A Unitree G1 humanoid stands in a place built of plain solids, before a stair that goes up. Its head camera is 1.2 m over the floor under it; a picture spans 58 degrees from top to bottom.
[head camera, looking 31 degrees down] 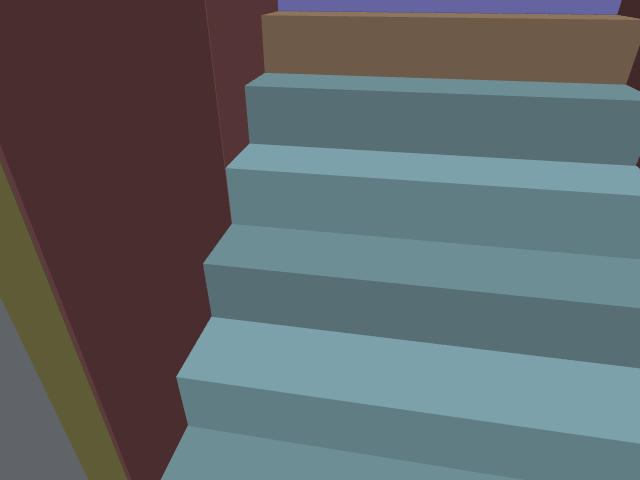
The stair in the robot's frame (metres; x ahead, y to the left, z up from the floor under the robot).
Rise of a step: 0.18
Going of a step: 0.23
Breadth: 1.20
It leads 10 degrees to the right of straight ahead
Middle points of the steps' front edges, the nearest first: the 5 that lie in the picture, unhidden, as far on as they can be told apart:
0.63 -0.23 0.37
0.86 -0.27 0.55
1.08 -0.31 0.73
1.30 -0.35 0.92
1.53 -0.39 1.10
